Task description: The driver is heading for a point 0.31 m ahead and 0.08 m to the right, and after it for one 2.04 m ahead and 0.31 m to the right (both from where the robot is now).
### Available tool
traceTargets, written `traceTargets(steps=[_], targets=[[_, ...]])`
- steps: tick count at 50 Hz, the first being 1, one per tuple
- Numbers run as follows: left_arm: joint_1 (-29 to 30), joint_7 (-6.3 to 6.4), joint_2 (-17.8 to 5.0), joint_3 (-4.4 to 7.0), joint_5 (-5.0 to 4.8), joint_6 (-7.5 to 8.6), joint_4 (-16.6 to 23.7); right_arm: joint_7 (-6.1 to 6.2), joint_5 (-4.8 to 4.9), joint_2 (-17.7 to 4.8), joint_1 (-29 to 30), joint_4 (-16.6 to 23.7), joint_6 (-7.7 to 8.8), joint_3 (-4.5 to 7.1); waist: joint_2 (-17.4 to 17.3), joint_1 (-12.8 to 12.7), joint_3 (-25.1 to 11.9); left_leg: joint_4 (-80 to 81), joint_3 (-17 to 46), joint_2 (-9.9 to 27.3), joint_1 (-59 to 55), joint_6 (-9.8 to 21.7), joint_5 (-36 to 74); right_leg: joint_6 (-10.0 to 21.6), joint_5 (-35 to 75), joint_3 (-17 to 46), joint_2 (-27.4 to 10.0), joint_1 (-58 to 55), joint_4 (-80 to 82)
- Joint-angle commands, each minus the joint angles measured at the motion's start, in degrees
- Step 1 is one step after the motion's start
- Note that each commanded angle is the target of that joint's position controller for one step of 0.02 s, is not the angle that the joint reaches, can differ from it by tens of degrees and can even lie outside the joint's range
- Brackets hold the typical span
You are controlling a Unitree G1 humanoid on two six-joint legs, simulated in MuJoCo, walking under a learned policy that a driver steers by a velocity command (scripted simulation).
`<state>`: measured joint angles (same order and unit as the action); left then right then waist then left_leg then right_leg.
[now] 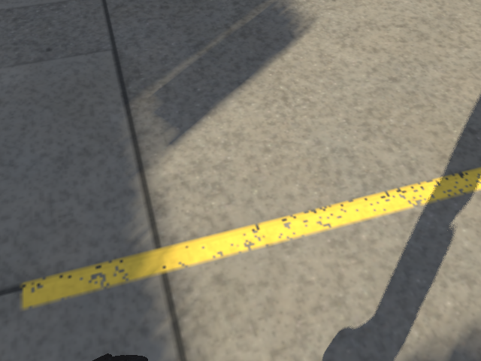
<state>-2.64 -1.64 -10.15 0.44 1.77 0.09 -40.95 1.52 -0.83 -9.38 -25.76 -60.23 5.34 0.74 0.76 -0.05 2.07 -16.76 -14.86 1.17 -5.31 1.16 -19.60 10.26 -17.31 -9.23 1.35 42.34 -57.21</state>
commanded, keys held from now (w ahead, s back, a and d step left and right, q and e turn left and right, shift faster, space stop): w+e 0.48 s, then w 0.52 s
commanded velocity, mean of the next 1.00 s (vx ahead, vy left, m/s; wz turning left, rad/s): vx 0.50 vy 0.00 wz -0.39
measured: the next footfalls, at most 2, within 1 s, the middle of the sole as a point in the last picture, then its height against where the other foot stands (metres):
left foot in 0.62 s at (235, 324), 0.08 m lower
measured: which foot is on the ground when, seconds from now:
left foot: down 0.00-0.00, up 0.02-0.60, down 0.62-1.00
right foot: down 0.00-0.62, up 0.64-1.00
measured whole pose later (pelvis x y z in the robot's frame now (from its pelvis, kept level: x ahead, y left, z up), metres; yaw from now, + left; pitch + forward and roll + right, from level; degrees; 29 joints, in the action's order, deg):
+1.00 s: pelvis +0.56 -0.04 +0.01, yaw -23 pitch +1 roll +1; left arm -0.4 -2.4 -13.5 0.5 2.1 2.0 -45.5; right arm -0.7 -0.3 -11.8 -29.3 -53.5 4.8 1.9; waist 2.4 4.7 2.5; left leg -12.0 -0.1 -6.3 -0.1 5.4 -13.5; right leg 2.1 -2.1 -0.6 -2.0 35.8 -40.2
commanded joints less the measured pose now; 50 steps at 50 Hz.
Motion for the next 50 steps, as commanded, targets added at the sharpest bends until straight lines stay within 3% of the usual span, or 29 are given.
traceTargets(steps=[1,2,3,4,5,6,8,10,11,13,14,16,20,24,28,29,30,31,32,33,34,35,36,37,38,39,41,46,50], targets=[[-25.26,-0.06,-11.65,4.68,-0.43,0.76,-4.56,0.36,0.29,-14.28,4.41,8.34,-0.34,3.55,-5.52,-13.58,-15.13,-43.81,0.25,11.07,11.36,4.32,62.79,6.33,-8.88,10.64,2.71,-35.3,17.34],[-18.85,0.4,-17.97,6.63,-1.5,0.77,-4.29,-1.84,-0.48,-5.78,0.34,13.13,-0.47,2.24,14.3,-4.59,-15.58,-68.03,4.73,-3.27,38.29,-0.01,-3.0,15.89,-11.73,46.72,-13.48,-47.78,32.54],[-14.44,0.69,-17.3,6.57,-1.89,0.93,-2.07,-2.46,-1.6,-8.76,4.81,15.59,1.0,2.54,7.09,-3.68,-14.41,-72.21,19.16,-2.39,45.05,1.28,-0.23,15.31,-9.22,61.78,-16.17,-43.93,42.48],[-12.06,1.29,-15.03,6.15,-1.05,1.42,-2.41,-2.41,-0.56,-9.72,8.05,17.16,1.41,2.97,-0.33,-1.94,-6.45,-71.78,19.62,0.2,46.94,1.2,3.78,14.05,-2.96,53.67,-17.03,-37.12,41.12],[-12.28,1.34,-12.86,5.82,-0.82,1.94,-3.53,-1.84,-0.58,-9.68,9.03,17.65,1.4,3.01,-6.49,-0.35,-2.44,-68.18,19.26,1.96,45.37,1.12,4.19,11.85,7.87,47.13,-15.82,-30.98,39.65],[-11.68,1.57,-12.24,5.93,-1.22,2.4,-4.54,-0.85,-0.98,-9.27,9.98,18.59,0.79,2.89,-4.79,1.08,-0.74,-67.39,19.22,3.27,44.7,-0.24,5.06,10.91,18.04,42.07,-14.18,-29.75,37.89],[-13.95,2.2,-11.02,5.85,-0.61,3.52,-5.31,-0.98,-1.58,-9.01,13.72,21.59,-1.25,2.7,-3.22,-0.09,-2.43,-62.37,20.11,2.43,46.17,-1.1,1.5,10.35,24.12,35.44,-8.54,-36.82,36.47],[-18.85,3.35,-10.97,5.64,-1.08,3.79,-6.77,-1.5,-1.09,-8.6,17.68,23.9,-2.64,2.32,-3.69,-1.37,-3.4,-53.63,19.29,2.03,48.58,-2.04,-1.92,9.65,31.61,33.22,-8.4,-43.8,38.78],[-20.36,3.43,-10.97,5.46,-1.1,3.81,-6.6,-2.03,-1.33,-8.2,18.6,24.14,-3.08,1.93,-5.42,-1.78,-4.19,-47.16,19.14,2.07,47.94,-2.7,-2.58,8.99,33.02,31.84,-8.49,-45.9,39.66],[-22.25,3.09,-12.52,5.48,-0.88,4.34,-5.78,-2.61,-1.92,-8.3,18.56,23.96,-3.87,1.68,-3.32,-2.46,-5.76,-44.9,17.08,1.49,46.98,-2.72,-0.32,8.64,37.99,31.09,-8.91,-47.18,40.34],[-24.73,2.79,-12.79,5.49,-1.47,5.09,-6.62,-2.48,-1.66,-9.54,21.71,25.12,-3.93,2.18,-2.45,-3.43,-4.74,-41.61,18.32,1.81,49.75,-2.38,4.88,7.25,36.87,30.6,-8.31,-48.63,40.85],[-25.28,2.6,-13.95,5.74,-1.95,4.88,-7.4,-2.93,-2.05,-9.32,27.53,27.35,-4.28,1.69,0.27,-4.16,-3.29,-33.71,17.15,0.75,48.89,-2.51,11.01,5.55,31.46,29.06,-5.97,-46.04,42.62],[-25.41,2.15,-13.75,5.57,-1.5,3.92,-7.0,-3.72,-1.56,-9.1,32.94,29.47,-4.19,1.12,2.67,-5.96,-1.4,-23.21,15.83,-0.68,43.21,-2.35,23.3,3.35,27.85,28.5,-3.79,-40.28,41.14],[-26.21,2.64,-14.66,5.89,-0.73,3.61,-6.86,-3.95,-1.4,-9.87,36.48,31.0,-2.68,1.12,2.48,-7.71,0.01,-14.46,17.47,-0.95,38.5,-1.04,28.59,1.74,20.5,32.77,-4.57,-39.18,36.5],[-25.96,3.75,-14.32,6.01,-0.11,3.82,-7.45,-2.69,-0.95,-10.82,30.3,28.06,-0.96,1.59,1.83,-6.43,0.45,-3.95,19.44,0.61,29.14,-0.11,31.73,-0.69,20.49,32.41,-2.86,-42.08,28.15],[-26.54,3.71,-14.4,5.96,0.06,3.71,-8.17,-2.19,-1.16,-11.38,25.4,26.0,-0.43,2.05,0.19,-4.58,-1.24,-0.58,19.52,0.7,24.73,0.52,32.92,-1.16,24.35,31.03,-1.53,-43.67,20.98],[-25.3,3.55,-14.76,6.04,-0.36,3.43,-8.43,-1.64,-1.24,-12.05,15.78,22.23,0.02,2.77,-2.02,0.07,-4.51,2.18,17.74,0.85,14.88,0.93,36.87,-1.92,25.46,27.77,0.38,-41.1,9.14],[-24.37,3.12,-12.03,5.32,-1.29,3.51,-8.07,-1.48,-1.65,-13.68,6.99,18.45,0.41,3.61,-4.82,2.94,-7.75,-1.15,19.62,4.55,2.72,1.47,40.57,-2.51,11.62,24.38,3.56,-31.63,-6.31],[-27.35,3.03,-7.17,4.22,-2.64,3.72,-7.58,-1.95,-2.16,-14.84,0.32,17.34,0.72,3.66,-11.43,2.44,-13.33,-17.07,26.6,14.53,-13.09,3.37,67.85,-3.27,-21.93,20.08,8.34,-15.42,-24.44],[-35.25,4.01,-8.76,3.97,-3.97,3.72,-8.03,-2.7,-1.34,-14.85,-2.75,17.42,0.45,3.87,-12.05,0.52,-20.45,-19.11,41.84,23.61,-22.29,10.42,70.27,-5.06,-20.78,20.27,7.9,-5.19,-32.53],[-33.91,4.69,-11.32,3.93,-2.07,3.41,-9.57,-2.32,-0.54,-15.06,2.55,18.88,0.06,4.86,-9.63,0.95,-19.14,-10.97,47.02,24.95,-15.39,15.33,42.03,-5.99,-11.19,19.89,4.23,-1.9,-33.31],[-27.19,4.24,-12.87,4.02,-0.53,3.1,-9.0,-1.76,-0.75,-11.54,8.09,20.14,-0.08,4.24,-4.48,0.68,-11.83,-3.85,46.03,21.6,-3.99,15.77,22.33,-6.89,-5.67,17.97,2.26,-1.83,-31.29],[-20.94,2.85,-14.08,4.52,0.54,3.35,-7.43,-1.66,-0.86,-9.36,11.38,20.12,0.2,2.98,1.45,-0.55,-4.93,0.99,40.4,16.66,6.61,12.28,17.47,-7.04,-1.1,18.82,0.71,-4.79,-22.1],[-19.79,1.86,-13.13,4.41,1.1,3.04,-6.74,-1.41,-1.36,-11.3,9.52,18.67,0.66,3.22,-3.9,-0.82,-3.31,1.64,41.42,17.59,10.19,13.51,23.15,-7.49,-0.78,18.84,0.49,-6.16,-19.59],[-17.8,1.14,-11.66,4.05,1.37,2.43,-6.55,-1.56,-0.45,-11.15,7.44,16.4,1.14,3.16,-3.81,-1.71,0.17,3.52,36.94,14.86,14.39,12.2,27.16,-8.15,-0.72,18.75,-0.93,-7.31,-13.21],[-16.76,0.59,-10.02,3.63,1.57,1.87,-6.55,-1.75,0.16,-10.54,6.03,14.98,1.43,2.98,-5.39,-1.84,0.29,4.16,33.75,12.52,15.18,11.37,29.07,-8.62,-0.61,17.23,-1.2,-8.5,-9.22],[-14.16,-0.06,-8.07,2.79,1.37,1.83,-6.03,-1.93,0.23,-10.04,4.4,13.71,1.53,2.81,-6.51,-1.76,-1.49,4.78,30.05,10.66,12.78,11.0,35.54,-9.12,2.69,14.33,-1.98,-7.29,-4.79],[-0.16,-0.97,-5.46,0.76,0.49,2.6,-2.14,-2.3,0.82,-9.29,-0.94,11.0,0.47,2.57,-5.31,1.39,-0.6,6.43,22.63,6.6,11.42,6.66,41.88,-8.61,14.94,7.92,-3.1,-8.26,12.01],[7.76,-0.62,-5.96,-0.08,-0.03,2.68,-0.09,-1.81,0.39,-10.07,-6.01,8.68,0.08,2.55,-4.98,3.6,0.73,6.23,22.86,8.03,5.13,6.25,41.23,-7.62,17.2,6.2,-2.07,-8.32,20.4]])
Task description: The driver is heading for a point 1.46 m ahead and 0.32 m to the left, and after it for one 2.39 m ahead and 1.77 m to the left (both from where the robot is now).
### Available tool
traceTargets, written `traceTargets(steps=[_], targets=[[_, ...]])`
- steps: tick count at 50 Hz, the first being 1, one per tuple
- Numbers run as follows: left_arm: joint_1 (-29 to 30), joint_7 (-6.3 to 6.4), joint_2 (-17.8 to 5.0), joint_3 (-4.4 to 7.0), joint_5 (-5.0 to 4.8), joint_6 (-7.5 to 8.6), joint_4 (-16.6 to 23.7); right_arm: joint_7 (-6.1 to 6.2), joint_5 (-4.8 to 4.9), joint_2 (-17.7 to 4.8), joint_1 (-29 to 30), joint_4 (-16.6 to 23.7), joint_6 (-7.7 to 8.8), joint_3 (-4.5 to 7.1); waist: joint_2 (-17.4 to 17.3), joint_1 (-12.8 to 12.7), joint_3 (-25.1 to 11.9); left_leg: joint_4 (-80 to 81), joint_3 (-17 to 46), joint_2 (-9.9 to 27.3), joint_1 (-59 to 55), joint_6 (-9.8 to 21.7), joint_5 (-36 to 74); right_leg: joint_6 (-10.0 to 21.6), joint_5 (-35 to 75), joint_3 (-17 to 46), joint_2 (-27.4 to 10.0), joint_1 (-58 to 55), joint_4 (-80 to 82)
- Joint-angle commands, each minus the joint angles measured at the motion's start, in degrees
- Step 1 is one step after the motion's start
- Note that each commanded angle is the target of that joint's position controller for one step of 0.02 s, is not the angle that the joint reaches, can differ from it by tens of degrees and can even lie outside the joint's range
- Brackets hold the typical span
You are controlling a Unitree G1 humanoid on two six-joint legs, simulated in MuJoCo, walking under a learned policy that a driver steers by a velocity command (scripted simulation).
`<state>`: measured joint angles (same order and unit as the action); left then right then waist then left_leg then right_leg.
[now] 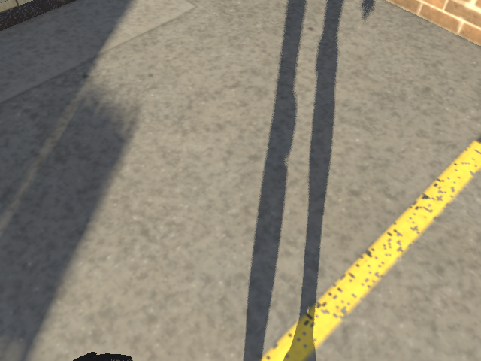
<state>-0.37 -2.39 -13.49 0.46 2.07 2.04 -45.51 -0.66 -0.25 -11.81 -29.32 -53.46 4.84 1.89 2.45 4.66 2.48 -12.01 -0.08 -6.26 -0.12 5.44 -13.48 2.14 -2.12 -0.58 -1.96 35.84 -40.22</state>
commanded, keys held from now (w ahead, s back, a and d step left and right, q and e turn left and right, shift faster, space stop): w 0.30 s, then w+q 0.70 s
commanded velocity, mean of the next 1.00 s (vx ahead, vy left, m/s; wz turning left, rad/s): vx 0.50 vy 0.00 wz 0.27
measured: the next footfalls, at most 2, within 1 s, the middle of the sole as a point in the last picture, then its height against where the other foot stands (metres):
right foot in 0.14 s outside the picture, level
left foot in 0.70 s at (184, 353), level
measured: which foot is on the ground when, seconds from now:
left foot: down 0.00-0.14, up 0.16-0.68, down 0.70-1.00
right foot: up 0.00-0.12, down 0.14-0.72, up 0.74-1.00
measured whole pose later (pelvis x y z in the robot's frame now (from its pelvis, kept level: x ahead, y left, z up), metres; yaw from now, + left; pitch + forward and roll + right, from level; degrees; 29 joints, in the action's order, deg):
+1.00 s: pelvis +0.50 +0.08 +0.00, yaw +20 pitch +1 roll +0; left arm -7.4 -0.8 -14.9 2.1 2.6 2.0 -45.1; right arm -0.6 -0.1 -15.0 -21.2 -50.8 2.3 4.0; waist 1.9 2.0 2.3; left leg -17.1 4.3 -8.3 6.2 7.4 -11.2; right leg -2.6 -9.1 2.4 -7.0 37.6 -52.6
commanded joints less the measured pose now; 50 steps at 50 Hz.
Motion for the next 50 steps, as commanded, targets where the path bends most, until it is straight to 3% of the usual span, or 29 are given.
traceTargets(steps=[1,4,6,7,8,9,10,11,13,15,17,20,25,29,32,34,35,36,37,38,39,40,41,43,46,50], targets=[[6.99,0.26,-3.04,-0.14,-0.4,0.86,4.98,0.59,-0.5,-7.85,-3.5,1.31,0.37,1.37,-6.38,-0.76,0.73,0.84,8.46,16.33,-2.14,2.29,35.9,0.83,0.86,-2.56,1.48,-1.35,4.49],[6.35,0.69,-3.53,-0.05,-0.41,1.42,4.95,1.12,-1.13,-8.29,-3.52,0.11,-0.27,1.27,-6.61,-2.22,0.26,-4.41,7.51,17.5,-5.82,2.48,45.48,2.84,-5.08,-3.18,3.26,-5.7,8.48],[-3.17,1.69,-5.04,0.85,-0.05,1.95,1.74,1.07,-0.73,-8.81,-2.72,-0.51,-0.5,1.24,-6.96,-6.18,-4.42,-15.15,5.94,16.39,-4.27,1.7,54.8,5.33,-6.8,-4.27,6.03,-19.73,12.75],[-12.25,2.41,-7.13,1.8,0.68,2.46,-0.79,0.97,-0.16,-8.95,-0.93,0.04,-0.47,1.14,-6.44,-10.51,-8.71,-24.69,4.47,15.2,3.27,0.81,48.92,7.77,-4.13,-0.46,2.74,-33.55,14.08],[-22.35,3.34,-12.2,3.18,1.84,2.7,-2.25,0.8,0.25,-6.98,0.82,2.98,-0.1,0.48,0.34,-13.95,-15.96,-40.92,1.67,11.77,15.36,-0.06,26.13,11.73,-5.08,14.56,-11.21,-48.04,14.34],[-21.86,3.12,-14.02,3.99,1.11,1.79,-2.65,0.89,1.08,-3.18,-5.87,2.96,-0.73,-0.05,9.06,-9.75,-19.85,-59.2,-1.59,2.58,32.64,-1.53,-18.95,20.22,-3.18,36.93,-24.31,-56.37,18.41],[-19.85,2.48,-9.77,3.47,-1.56,1.23,-2.62,1.3,-1.16,-9.36,-0.72,2.49,-1.41,1.61,-1.54,-9.96,-12.33,-61.14,2.91,5.33,37.52,-0.89,-15.45,18.42,-8.62,34.99,-20.39,-49.19,21.39],[-14.69,2.26,-7.59,2.85,-1.86,1.28,-2.22,0.85,-1.17,-7.93,3.2,4.05,-1.12,1.53,0.05,-7.54,-5.03,-59.08,3.32,7.2,38.28,-0.95,-10.66,16.64,-8.66,27.51,-17.56,-41.3,24.48],[-11.54,2.19,-4.81,2.35,-1.38,2.13,-2.51,0.3,-1.57,-6.52,4.75,4.01,-1.58,1.41,0.12,-4.2,-0.1,-53.12,2.85,9.94,33.53,-2.02,-6.93,12.86,-3.6,18.99,-12.26,-30.59,28.69],[-12.73,2.3,-4.57,2.33,-1.48,3.08,-3.87,-0.47,-2.14,-5.03,3.68,3.44,-2.56,1.2,0.97,-2.53,-0.56,-49.99,1.72,10.42,29.27,-3.46,-5.29,11.89,-0.38,14.64,-9.95,-26.37,31.15],[-14.93,2.29,-5.95,2.82,-1.67,3.96,-5.13,-1.03,-1.92,-4.66,6.23,4.08,-3.16,1.32,0.51,-2.4,0.13,-48.02,1.44,10.97,31.17,-4.06,-1.96,11.91,0.35,11.24,-9.8,-26.01,33.57],[-18.01,2.37,-6.32,2.99,-1.17,4.3,-6.53,-1.29,-1.38,-4.76,13.51,6.18,-3.46,1.43,0.1,-3.89,2.32,-42.7,2.71,11.5,36.09,-4.43,4.83,10.52,0.04,6.73,-9.17,-27.13,35.98],[-21.59,2.68,-6.26,2.71,-1.25,4.45,-7.99,-1.66,-1.18,-3.87,22.45,8.88,-3.25,0.69,0.25,-6.19,3.0,-32.18,0.34,10.59,36.79,-3.97,13.85,7.98,6.44,-0.51,-8.69,-31.37,35.18],[-25.7,3.55,-6.92,2.65,-0.84,4.08,-9.94,-2.08,-1.6,-4.0,28.97,11.94,-3.01,0.24,0.42,-8.24,3.95,-25.65,-3.47,9.54,37.39,-1.99,10.95,7.2,14.06,-3.58,-10.95,-39.09,31.71],[-25.11,4.11,-8.62,2.91,-0.55,3.48,-10.3,-1.89,-1.9,-4.92,27.51,12.41,-2.91,0.67,1.9,-6.48,1.77,-22.42,-6.95,5.92,31.73,1.1,2.86,5.79,34.56,-6.52,-11.95,-43.38,22.75],[-24.58,4.26,-10.04,3.28,-0.49,2.61,-10.18,-1.49,-2.26,-6.91,17.56,9.55,-2.54,1.84,2.75,-2.15,-4.45,-19.1,-8.46,1.47,19.47,4.05,-0.32,4.68,45.93,-8.96,-11.57,-42.68,6.66],[-23.8,4.28,-10.02,3.18,-0.8,2.38,-9.24,-1.12,-2.91,-9.53,8.15,6.62,-2.16,3.13,1.08,2.13,-9.58,-15.95,-4.3,2.89,5.52,6.55,1.52,3.1,36.93,-10.35,-10.47,-34.34,-6.51],[-24.36,3.56,-5.79,2.08,-2.18,2.91,-5.56,-0.22,-3.38,-16.5,1.7,6.2,-2.3,5.3,-9.07,3.54,-17.01,-14.57,18.67,18.58,-12.71,13.26,-2.52,0.27,11.03,-12.14,-5.13,-14.21,-27.99],[-22.7,2.94,-6.59,2.65,-1.85,3.54,-3.39,-0.36,-1.45,-18.22,3.91,6.76,-2.89,5.73,-13.56,1.38,-20.65,-6.01,43.45,27.94,-18.62,19.13,6.35,-1.03,-27.47,-3.28,4.96,0.26,-41.02],[-17.14,2.63,-8.04,2.99,-0.95,3.87,-2.07,-0.23,-0.19,-16.87,6.28,6.22,-3.41,5.53,-6.34,1.14,-13.59,-6.05,34.23,25.09,-13.93,17.37,7.43,-0.36,-22.52,3.11,0.45,5.51,-41.42],[-15.63,2.38,-6.97,2.56,-1.41,4.48,-1.22,0.0,-0.14,-13.83,9.27,6.27,-3.45,4.78,-4.22,-0.59,-6.88,-4.68,27.51,23.24,-5.72,15.3,10.54,-0.26,-18.04,2.71,-1.7,5.35,-37.29],[-15.88,2.41,-6.54,2.6,-1.24,4.39,-1.49,0.14,-0.28,-11.37,11.8,6.47,-3.39,4.09,-1.97,-3.06,-2.62,-3.06,22.69,20.08,1.24,12.57,14.46,-0.49,-16.46,2.55,-3.38,2.6,-32.07],[-16.37,2.43,-6.35,2.59,-0.25,3.41,-1.25,0.36,0.07,-10.07,13.37,6.49,-3.13,3.65,-2.53,-5.0,-1.05,-2.05,19.18,17.33,6.07,11.09,17.88,-1.31,-16.22,2.66,-4.24,-0.49,-28.66],[-17.84,2.06,-5.48,2.49,0.8,1.33,-1.19,0.28,0.26,-9.8,13.55,6.73,-2.15,3.42,-3.69,-6.45,-2.12,-1.0,16.14,14.72,9.45,10.76,21.5,-2.76,-15.52,1.94,-4.14,-3.92,-25.38],[-13.34,1.69,-5.07,2.5,0.79,0.2,1.13,0.21,0.27,-11.8,10.88,6.2,-1.46,3.96,-4.47,-5.84,-1.26,0.68,14.87,12.8,10.78,10.49,21.29,-4.62,-10.61,0.67,-4.05,-1.26,-19.14],[-3.62,1.37,-5.13,2.3,0.41,0.23,4.71,0.34,0.22,-11.96,6.08,5.55,-1.76,4.11,-5.67,-2.28,0.1,0.5,16.38,11.75,7.18,8.4,20.07,-5.5,-1.99,0.71,-3.23,2.95,-8.2]])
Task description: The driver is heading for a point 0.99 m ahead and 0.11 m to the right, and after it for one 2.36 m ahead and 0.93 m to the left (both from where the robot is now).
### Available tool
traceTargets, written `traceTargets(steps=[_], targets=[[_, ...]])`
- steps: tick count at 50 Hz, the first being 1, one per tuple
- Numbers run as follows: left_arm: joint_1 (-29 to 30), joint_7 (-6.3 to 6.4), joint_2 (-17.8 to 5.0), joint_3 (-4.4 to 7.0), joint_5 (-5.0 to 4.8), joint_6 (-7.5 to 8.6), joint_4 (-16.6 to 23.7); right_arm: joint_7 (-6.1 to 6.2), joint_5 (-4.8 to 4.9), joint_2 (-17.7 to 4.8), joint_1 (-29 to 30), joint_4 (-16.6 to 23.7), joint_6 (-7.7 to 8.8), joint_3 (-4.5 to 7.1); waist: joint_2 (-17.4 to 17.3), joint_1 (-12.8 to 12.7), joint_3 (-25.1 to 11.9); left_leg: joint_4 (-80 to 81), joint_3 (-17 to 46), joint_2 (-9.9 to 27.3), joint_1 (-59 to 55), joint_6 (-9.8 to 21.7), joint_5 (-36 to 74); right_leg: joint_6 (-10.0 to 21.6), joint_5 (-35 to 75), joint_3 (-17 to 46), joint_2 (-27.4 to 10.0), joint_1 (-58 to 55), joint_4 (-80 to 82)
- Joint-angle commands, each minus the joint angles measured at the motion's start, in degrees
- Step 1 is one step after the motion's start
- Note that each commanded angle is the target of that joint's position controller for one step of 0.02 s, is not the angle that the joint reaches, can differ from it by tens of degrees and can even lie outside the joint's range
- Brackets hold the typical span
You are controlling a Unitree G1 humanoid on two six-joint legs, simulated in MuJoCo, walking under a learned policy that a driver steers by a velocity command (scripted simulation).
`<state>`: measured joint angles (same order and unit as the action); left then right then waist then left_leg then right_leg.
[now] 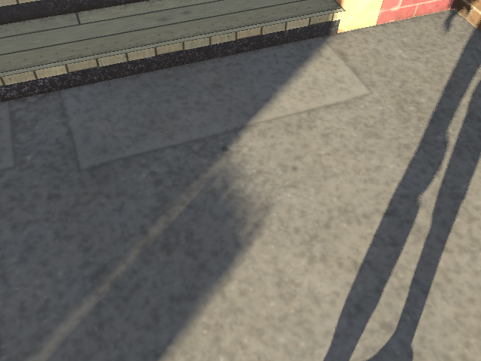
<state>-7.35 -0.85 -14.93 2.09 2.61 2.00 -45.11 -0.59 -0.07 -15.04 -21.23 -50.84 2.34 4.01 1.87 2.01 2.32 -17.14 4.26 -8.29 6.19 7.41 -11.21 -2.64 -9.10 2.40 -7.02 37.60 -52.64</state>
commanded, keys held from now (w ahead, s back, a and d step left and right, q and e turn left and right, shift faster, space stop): w+q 0.06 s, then w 0.58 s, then w+e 0.36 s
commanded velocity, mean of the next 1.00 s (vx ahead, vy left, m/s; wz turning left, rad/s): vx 0.50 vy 0.00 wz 0.06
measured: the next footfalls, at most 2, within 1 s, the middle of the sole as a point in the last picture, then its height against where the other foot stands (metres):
right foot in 0.24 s outside the picture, level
left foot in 0.76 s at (192, 338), level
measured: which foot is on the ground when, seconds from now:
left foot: down 0.00-0.24, up 0.26-0.74, down 0.76-1.00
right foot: up 0.00-0.22, down 0.24-0.76, up 0.78-1.00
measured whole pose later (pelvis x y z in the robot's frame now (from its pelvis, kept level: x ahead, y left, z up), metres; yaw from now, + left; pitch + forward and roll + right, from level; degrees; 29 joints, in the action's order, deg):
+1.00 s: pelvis +0.52 +0.04 +0.00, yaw +0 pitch +0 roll +0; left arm -15.4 -2.0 -15.5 3.9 1.5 0.5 -51.3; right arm 0.5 -1.1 -13.3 -18.2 -51.1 5.3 2.2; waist 2.4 0.2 1.6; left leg -16.8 -10.0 -1.3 6.2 4.0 -11.1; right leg 3.2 -12.5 0.5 -3.8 32.5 -61.6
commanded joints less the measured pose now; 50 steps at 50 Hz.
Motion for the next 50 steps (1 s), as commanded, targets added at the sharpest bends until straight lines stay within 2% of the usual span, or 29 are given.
traceTargets(steps=[1,5,7,9,10,11,12,13,14,15,16,17,19,23,26,29,33,35,36,37,38,39,40,41,42,43,45,48,50], targets=[[5.16,-0.3,-3.65,0.55,-0.28,0.37,4.98,0.35,0.01,-8.87,-3.05,2.83,0.67,2.04,-5.28,1.15,0.1,5.06,12.45,13.75,-0.55,6.12,18.27,-0.65,6.45,-2.12,2.3,1.47,6.53],[11.02,-0.71,-3.67,-0.13,-0.72,1.0,7.43,0.92,-0.54,-8.89,-6.31,2.39,0.59,1.9,-5.65,3.34,0.21,2.36,13.69,14.77,-6.07,5.57,23.22,0.47,8.3,-2.49,4.26,1.05,14.49],[11.49,-0.79,-4.12,-0.2,-0.86,1.48,8.14,1.38,-0.84,-8.8,-6.64,2.21,0.81,1.68,-6.07,3.1,0.4,1.17,14.48,16.1,-7.34,4.5,25.8,2.01,7.74,-2.37,4.92,-2.55,18.24],[6.35,-0.56,-5.34,0.24,-0.86,1.92,6.86,1.69,-0.96,-9.54,-4.44,2.44,1.17,1.64,-6.61,0.23,-0.28,-1.4,14.23,16.82,-6.18,2.54,31.57,4.18,4.53,-2.55,6.39,-11.75,21.97],[1.37,-0.1,-6.58,0.84,-0.89,2.21,5.27,1.63,-1.02,-10.21,-3.63,2.4,1.38,1.71,-6.38,-1.97,-2.28,-6.44,13.33,15.97,-6.0,1.64,38.88,5.29,1.72,-3.35,8.13,-18.4,23.18],[-6.32,0.56,-7.78,1.48,-0.74,2.79,2.98,1.3,-0.94,-10.15,-3.09,2.17,1.56,1.57,-4.01,-5.83,-6.24,-16.46,10.56,13.04,-4.47,0.52,40.53,6.74,2.56,-3.61,8.26,-28.04,26.71],[-14.9,1.5,-11.04,2.28,0.25,3.32,2.15,0.89,-0.66,-7.42,-3.58,3.38,1.91,0.71,0.33,-8.97,-13.39,-30.98,8.11,10.09,2.92,-0.6,27.33,9.56,-4.48,7.12,-1.86,-40.87,27.55],[-18.2,1.59,-17.12,3.9,0.85,2.77,1.32,0.7,1.22,-2.8,-11.87,3.82,1.78,-0.08,14.21,-5.78,-19.81,-49.54,1.93,-0.34,19.99,-3.16,-11.25,17.73,-7.69,34.35,-16.6,-54.29,32.41],[-15.06,0.99,-12.97,3.38,-0.93,1.94,1.17,1.09,-0.89,-7.11,-10.6,2.58,1.45,0.32,7.76,-4.49,-15.64,-55.04,3.69,2.03,26.61,-2.57,-17.35,18.18,-13.08,41.78,-16.46,-49.41,36.62],[-9.93,0.75,-8.81,2.46,-1.42,1.85,2.21,0.81,-1.31,-7.36,-5.63,3.04,1.28,0.46,1.71,-3.45,-7.14,-55.42,4.01,4.67,27.71,-2.67,-12.31,17.26,-13.27,32.45,-14.12,-41.35,37.3],[-7.5,0.5,-6.14,1.78,-1.19,2.1,2.11,0.41,-1.43,-6.58,-1.88,3.81,1.36,0.08,-1.16,-3.15,-3.76,-52.85,3.41,6.5,27.04,-2.84,-9.1,15.92,-7.82,25.24,-11.13,-36.09,38.44],[-7.28,0.61,-5.19,1.42,-1.09,2.39,1.43,0.03,-1.61,-6.08,-0.26,4.3,1.07,0.03,0.51,-2.36,-1.99,-50.18,2.63,7.96,26.14,-3.05,-8.07,14.44,-2.29,19.67,-8.46,-33.11,39.44],[-8.75,0.54,-4.8,1.17,-1.49,3.22,-0.42,-0.65,-2.33,-5.08,-0.8,4.05,0.03,-0.32,3.71,-1.05,-2.16,-47.22,1.27,8.81,23.13,-4.0,-7.22,13.34,5.79,13.49,-5.5,-30.27,40.76],[-12.5,0.2,-5.86,1.56,-2.22,4.22,-2.98,-1.36,-2.56,-3.86,4.64,5.5,-0.68,-0.98,3.27,-1.13,-1.04,-41.9,-1.85,11.17,27.96,-5.65,-2.76,14.78,10.31,8.77,-4.86,-31.12,44.21],[-14.71,0.18,-5.29,1.42,-2.25,3.79,-4.49,-1.7,-2.28,-2.72,12.57,7.84,-0.44,-1.86,2.78,-2.69,0.88,-32.65,-4.4,12.81,30.02,-7.0,2.99,14.34,11.11,5.18,-3.1,-31.46,45.96],[-17.15,0.12,-6.15,1.65,-2.24,3.69,-5.91,-1.86,-1.8,-1.59,18.32,9.33,-0.08,-2.74,2.87,-4.24,1.31,-23.25,-6.51,12.18,26.72,-7.08,7.48,13.49,14.42,2.44,-2.48,-31.74,45.38],[-19.7,0.37,-6.88,1.76,-1.97,3.29,-7.61,-1.36,-1.56,-2.79,22.19,10.65,0.27,-2.64,2.87,-5.06,1.84,-17.19,-7.18,10.93,23.2,-5.51,6.5,12.85,19.09,3.4,-4.93,-35.12,42.23],[-19.05,0.7,-7.79,1.96,-1.77,2.91,-8.05,-0.91,-1.72,-3.55,20.32,10.44,0.75,-2.25,2.64,-3.42,1.49,-14.4,-6.93,9.69,19.42,-4.41,2.85,12.31,24.23,4.84,-5.88,-36.64,38.23],[-18.21,0.82,-8.27,2.06,-1.85,2.75,-8.09,-0.55,-1.94,-4.14,16.05,9.1,1.16,-1.83,2.14,-1.26,-0.24,-11.65,-7.21,8.3,13.7,-3.74,1.69,11.65,29.22,4.65,-5.21,-36.48,33.39],[-17.87,0.78,-7.71,1.84,-2.12,2.61,-8.18,0.04,-2.51,-5.55,8.11,6.31,1.92,-1.06,-0.51,2.1,-4.53,-7.83,-6.91,7.91,2.8,-2.53,3.16,10.55,30.69,2.56,-2.38,-33.95,23.73],[-17.02,0.64,-5.61,1.15,-2.57,2.82,-6.46,0.9,-3.75,-9.62,-1.69,4.48,2.58,0.15,-5.45,5.87,-11.75,-6.38,3.15,17.78,-11.25,0.04,-2.09,9.25,18.52,0.2,0.98,-24.91,9.22],[-22.66,0.72,1.3,-0.33,-4.09,2.68,-4.81,1.18,-4.3,-15.46,-4.56,4.42,2.23,1.56,-17.71,3.69,-17.68,-1.14,26.09,33.78,-24.35,5.23,-7.53,6.89,-16.73,-5.16,9.92,-6.46,-8.86],[-21.61,1.39,-5.76,1.51,-2.51,1.78,-6.23,0.91,-2.22,-12.53,-2.58,4.62,1.38,1.29,-11.12,3.47,-15.5,1.86,31.01,33.95,-18.62,6.27,-12.2,7.74,-20.25,-0.27,8.46,-2.48,-15.49],[-18.11,1.1,-6.11,2.0,-2.23,1.53,-5.89,0.75,-1.8,-8.12,2.73,5.35,1.32,0.06,-7.18,1.4,-7.52,3.22,22.59,30.93,-11.62,4.86,-12.33,8.17,-15.35,1.41,5.67,-1.59,-15.96],[-15.98,0.63,-4.39,1.71,-2.27,1.47,-5.72,0.55,-1.61,-5.33,5.77,5.5,1.73,-0.61,-6.43,0.34,-3.34,5.57,15.59,28.14,-5.68,3.52,-7.33,7.91,-11.57,1.21,3.83,-2.68,-14.0],[-15.24,0.31,-3.81,1.86,-1.94,0.96,-5.93,0.68,-1.64,-3.91,6.93,5.32,2.17,-0.96,-7.16,-0.7,-1.61,6.95,10.28,25.78,-2.51,1.75,-3.11,7.57,-9.64,0.86,2.82,-4.26,-12.35],[-15.64,-0.52,-2.65,1.94,-1.1,-0.44,-6.16,1.06,-1.41,-3.19,6.5,4.31,3.05,-1.15,-7.52,-2.38,-1.04,8.0,3.59,23.7,0.41,0.46,4.81,6.6,-7.45,0.26,2.33,-6.46,-11.77],[-11.69,-1.36,-1.51,2.0,-1.01,-1.45,-4.55,1.19,-0.7,-4.07,4.08,2.86,4.12,-0.67,-6.13,-2.96,-0.47,9.28,-2.15,23.4,-0.69,0.7,11.17,5.75,-2.86,-0.48,1.7,-2.28,-11.21],[-7.99,-1.78,-1.32,1.97,-0.89,-1.72,-3.18,1.31,-0.79,-3.9,2.32,1.92,4.14,-0.6,-5.9,-2.53,0.57,9.84,-5.19,23.18,-1.79,0.88,12.84,5.2,0.74,-0.88,1.21,1.34,-9.33]])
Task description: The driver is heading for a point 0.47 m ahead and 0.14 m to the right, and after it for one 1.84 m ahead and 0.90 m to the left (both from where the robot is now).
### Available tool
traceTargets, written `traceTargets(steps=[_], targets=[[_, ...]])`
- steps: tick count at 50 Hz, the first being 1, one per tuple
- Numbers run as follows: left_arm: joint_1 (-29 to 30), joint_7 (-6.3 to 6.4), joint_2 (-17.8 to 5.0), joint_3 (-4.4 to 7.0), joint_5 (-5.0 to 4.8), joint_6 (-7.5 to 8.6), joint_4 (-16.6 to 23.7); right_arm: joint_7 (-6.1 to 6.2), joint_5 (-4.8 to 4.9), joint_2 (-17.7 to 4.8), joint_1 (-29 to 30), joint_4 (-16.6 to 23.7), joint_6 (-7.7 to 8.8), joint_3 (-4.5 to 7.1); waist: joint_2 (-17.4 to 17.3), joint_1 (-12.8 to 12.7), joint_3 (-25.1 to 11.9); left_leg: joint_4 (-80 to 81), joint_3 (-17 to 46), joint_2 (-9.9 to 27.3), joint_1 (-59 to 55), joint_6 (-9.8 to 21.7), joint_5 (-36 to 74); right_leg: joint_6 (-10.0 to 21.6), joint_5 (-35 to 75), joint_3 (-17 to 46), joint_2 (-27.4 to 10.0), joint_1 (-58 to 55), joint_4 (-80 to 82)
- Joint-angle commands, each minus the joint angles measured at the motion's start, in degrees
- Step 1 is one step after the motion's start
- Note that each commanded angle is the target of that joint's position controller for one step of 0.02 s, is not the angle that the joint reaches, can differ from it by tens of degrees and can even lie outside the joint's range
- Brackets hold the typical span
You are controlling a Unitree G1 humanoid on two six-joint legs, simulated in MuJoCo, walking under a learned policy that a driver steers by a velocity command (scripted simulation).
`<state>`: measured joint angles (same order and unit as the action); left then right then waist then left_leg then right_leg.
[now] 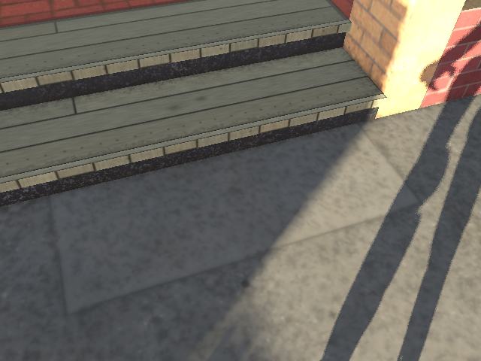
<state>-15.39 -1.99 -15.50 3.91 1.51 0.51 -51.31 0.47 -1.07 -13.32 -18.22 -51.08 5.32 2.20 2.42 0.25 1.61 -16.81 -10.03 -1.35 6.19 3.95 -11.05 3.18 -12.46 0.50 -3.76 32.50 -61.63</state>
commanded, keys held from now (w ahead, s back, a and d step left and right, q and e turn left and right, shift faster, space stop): w+e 0.48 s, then w+q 0.52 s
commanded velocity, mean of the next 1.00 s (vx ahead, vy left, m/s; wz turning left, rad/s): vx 0.50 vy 0.00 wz -0.19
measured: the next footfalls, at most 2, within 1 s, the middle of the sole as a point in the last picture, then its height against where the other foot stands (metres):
right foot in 0.30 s outside the picture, level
left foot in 0.86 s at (264, 314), level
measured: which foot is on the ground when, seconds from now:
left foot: down 0.00-0.32, up 0.34-0.84, down 0.86-1.00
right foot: up 0.00-0.28, down 0.30-0.86, up 0.88-1.00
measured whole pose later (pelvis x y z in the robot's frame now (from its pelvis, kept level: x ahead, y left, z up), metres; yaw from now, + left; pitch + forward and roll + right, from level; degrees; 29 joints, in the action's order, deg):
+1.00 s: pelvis +0.54 -0.10 -0.02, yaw -9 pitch +0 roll +0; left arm -15.4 -0.1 -13.9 1.1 1.9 4.7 -50.0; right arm -1.1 -0.6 -15.8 -14.0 -49.0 1.9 3.6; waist 0.9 -0.2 3.3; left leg -26.9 -2.1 -7.1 17.3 7.1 -9.6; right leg 2.6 -19.2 0.0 1.0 19.9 -69.5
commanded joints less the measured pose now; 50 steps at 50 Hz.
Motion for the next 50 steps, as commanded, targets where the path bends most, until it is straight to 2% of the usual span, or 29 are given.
traceTargets(steps=[1,6,10,12,13,14,15,16,17,18,19,20,21,23,25,28,31,37,38,40,42,43,44,45,46,47,48,49,50], targets=[[1.99,-0.82,-0.63,0.06,0.18,-0.27,3.78,0.27,0.08,-5.4,-1.51,1.66,1.09,1.17,-6.4,-0.5,1.89,9.62,7.61,15.97,-2.21,4.37,13.63,-0.86,5.82,0.7,-2.09,7.67,1.54],[12.08,-1.77,0.63,-1.13,0.31,0.03,7.72,0.52,-0.04,-6.27,-4.17,-0.21,0.86,1.34,-6.37,1.39,4.11,8.94,0.71,15.32,-3.79,3.68,19.47,-0.29,12.52,-4.05,-0.93,5.18,17.17],[16.07,-2.04,-0.15,-1.23,0.64,0.08,10.05,1.03,-0.21,-7.62,-7.07,-2.03,-0.07,1.72,-6.3,2.07,4.59,4.77,-2.52,17.15,-10.49,2.99,29.86,2.83,7.46,-7.67,1.05,2.96,23.68],[13.87,-1.62,-1.0,-0.77,0.77,-0.01,9.81,1.37,-0.33,-9.14,-6.51,-2.25,-0.72,2.06,-7.7,0.45,2.37,-2.22,-4.5,17.39,-12.81,2.35,46.82,5.13,1.68,-9.94,4.45,-2.33,24.95],[10.46,-1.32,-1.79,-0.3,0.79,0.07,8.99,1.48,-0.38,-10.12,-6.19,-2.3,-1.24,2.34,-8.34,-1.2,0.15,-8.49,-5.13,17.49,-13.38,2.24,53.85,6.51,-1.53,-10.64,6.57,-6.52,25.48],[4.9,-0.93,-2.93,0.43,0.79,0.44,7.46,1.43,-0.34,-10.95,-5.95,-2.15,-1.85,2.58,-8.24,-3.45,-3.25,-17.71,-5.37,17.42,-12.27,2.1,54.73,8.03,-3.21,-10.49,8.63,-13.01,27.43],[-4.17,-0.18,-4.98,1.65,1.29,0.96,4.54,1.21,-0.16,-11.06,-5.06,-1.44,-2.22,2.59,-5.55,-7.74,-8.13,-31.44,-6.19,16.33,-5.52,0.55,45.93,10.1,-1.36,-7.95,9.09,-25.81,32.44],[-9.59,0.79,-11.42,3.63,1.87,0.98,3.62,0.72,0.4,-6.92,-6.04,1.27,-1.98,1.63,2.97,-8.53,-14.13,-50.68,-6.07,12.33,12.53,-1.94,16.23,14.93,-8.63,11.88,-4.99,-42.35,34.75],[-7.08,0.93,-15.98,4.53,0.1,0.42,5.12,-0.2,0.44,-5.89,-3.64,5.53,-1.29,1.73,9.84,-5.63,-17.25,-66.63,2.99,-0.32,31.47,-4.73,-21.07,22.46,-4.36,42.91,-16.81,-50.32,44.25],[-6.85,1.32,-14.24,4.18,-0.84,-0.19,4.73,-0.43,-0.2,-8.37,3.41,6.83,-0.77,2.05,0.44,-7.14,-11.43,-66.26,11.21,3.45,37.53,-4.21,-15.76,20.78,-0.61,36.17,-15.31,-47.03,46.15],[-4.06,1.76,-11.42,3.44,-1.12,-0.07,4.29,-0.63,0.51,-7.19,4.05,7.22,0.0,1.57,-1.08,-4.89,-4.93,-61.92,11.2,5.9,37.2,-3.79,-10.25,18.83,4.22,28.5,-13.92,-39.5,46.61],[-1.42,1.9,-8.61,2.7,-1.11,0.32,4.39,-0.48,0.43,-6.96,2.56,6.11,0.18,1.59,-4.01,-1.9,-1.19,-55.85,11.26,7.8,33.38,-3.75,-7.92,15.86,10.91,22.88,-10.54,-32.42,47.42],[0.48,2.13,-7.12,2.19,-1.49,0.82,4.54,-0.4,-0.67,-6.89,1.91,5.94,-0.62,1.64,-3.87,0.09,-0.07,-52.43,11.55,8.59,29.67,-4.38,-7.47,14.29,15.88,18.84,-7.56,-27.82,47.89],[1.04,1.95,-6.26,1.68,-1.72,2.04,4.93,-0.79,-1.86,-6.13,0.02,5.57,-2.67,1.54,-2.71,1.74,-1.79,-49.17,11.18,8.53,25.33,-5.62,-6.91,13.74,21.42,15.21,-4.77,-24.51,48.46],[-0.88,1.7,-7.2,1.79,-1.68,2.87,4.24,-1.26,-1.71,-5.18,1.0,6.02,-3.7,1.36,-2.2,1.93,-1.85,-45.37,10.02,8.33,26.33,-6.43,-3.98,13.3,22.49,12.77,-3.49,-23.8,49.72],[-5.26,1.59,-6.15,1.2,-1.45,3.47,2.54,-1.73,-1.35,-4.77,6.85,7.26,-3.88,1.09,-0.37,-0.54,0.47,-37.29,8.73,9.05,30.15,-6.18,3.95,10.31,24.48,10.09,-2.87,-25.94,52.21],[-7.86,1.58,-6.21,0.81,-1.25,3.9,1.61,-2.04,-0.59,-5.08,11.87,8.47,-3.77,0.95,0.53,-2.73,0.88,-30.81,8.26,8.53,32.48,-4.78,9.71,7.18,27.34,7.52,-3.09,-30.99,52.57],[-11.03,2.78,-5.75,-0.16,0.09,4.25,-0.83,-2.86,-0.09,-4.63,19.44,10.82,-3.22,0.23,0.31,-4.85,4.35,-20.44,7.14,4.56,33.53,-1.06,10.44,6.13,31.24,2.51,-6.43,-39.41,53.46],[-10.58,3.12,-5.97,-0.25,0.26,4.27,-1.07,-2.97,-0.12,-4.77,19.38,11.02,-3.09,0.25,0.31,-4.34,4.48,-18.81,6.94,3.61,32.22,-0.19,9.08,5.85,34.46,1.58,-7.11,-40.48,52.61],[-8.33,3.69,-6.84,-0.36,0.41,4.45,-1.12,-2.7,-0.24,-5.21,15.91,10.16,-3.0,0.51,1.33,-1.96,2.61,-16.65,4.56,0.36,25.24,2.02,4.77,4.58,51.11,-1.18,-7.44,-41.21,47.21],[-7.51,4.07,-8.19,-0.18,0.85,4.15,-1.38,-1.98,-0.41,-7.04,6.3,7.25,-2.74,1.46,2.7,2.19,-2.98,-15.25,2.91,-3.42,15.31,4.48,-0.37,3.63,65.72,-2.91,-7.53,-42.43,33.22],[-6.35,4.08,-8.89,-0.09,0.53,3.85,-1.0,-1.68,-0.92,-8.12,-2.24,4.7,-2.27,2.18,1.89,6.36,-7.0,-10.8,4.25,-3.63,4.74,6.24,1.85,2.99,61.01,-4.45,-6.48,-37.96,21.19],[-5.51,4.03,-7.87,-0.66,0.08,4.2,1.09,-1.02,-1.95,-12.47,-11.09,3.01,-2.26,3.58,-3.15,9.75,-12.78,-9.64,17.78,6.67,-9.26,10.28,-1.39,2.06,41.69,-6.63,-3.99,-25.82,3.34],[-9.65,2.65,-2.99,-1.37,-0.89,4.63,3.13,-0.91,-1.67,-17.42,-9.63,3.33,-2.67,4.95,-17.59,4.25,-15.74,-4.61,49.85,21.34,-23.75,20.68,1.83,-0.9,-13.11,-5.32,9.96,-0.57,-17.74],[-4.82,2.43,-6.43,-0.97,0.61,4.97,3.32,-1.64,1.02,-14.51,-6.28,3.07,-2.97,4.54,-7.36,4.58,-13.13,-0.77,51.57,19.7,-21.18,19.54,-0.58,0.38,-13.45,4.54,6.74,5.36,-20.26],[-1.34,1.92,-6.63,-1.03,-0.11,5.75,5.04,-1.64,1.08,-12.78,-2.02,4.16,-3.2,4.14,-5.3,3.18,-5.99,0.6,43.0,18.56,-13.17,17.95,1.01,0.31,-8.05,4.66,3.65,6.79,-17.34],[-0.03,1.77,-6.48,-1.17,-0.14,6.09,5.42,-1.68,0.73,-9.93,-0.16,4.21,-3.25,3.46,-1.07,1.75,-2.28,2.23,38.11,16.26,-6.89,16.07,6.27,-0.1,-5.46,3.8,1.75,5.1,-13.19],[0.45,1.74,-5.96,-1.21,0.37,5.49,5.65,-1.39,0.78,-8.74,0.6,4.02,-3.08,3.05,-0.28,0.26,-0.07,2.97,34.21,13.82,-2.1,14.52,11.25,-0.93,-5.05,3.53,0.56,2.95,-9.94],[-0.53,1.61,-5.29,-1.48,1.03,4.39,5.9,-1.11,0.97,-7.78,1.04,3.64,-2.83,2.65,-1.39,-1.26,-0.29,3.94,30.91,11.55,1.1,13.34,14.23,-2.07,-4.83,3.29,-0.22,0.04,-7.1]])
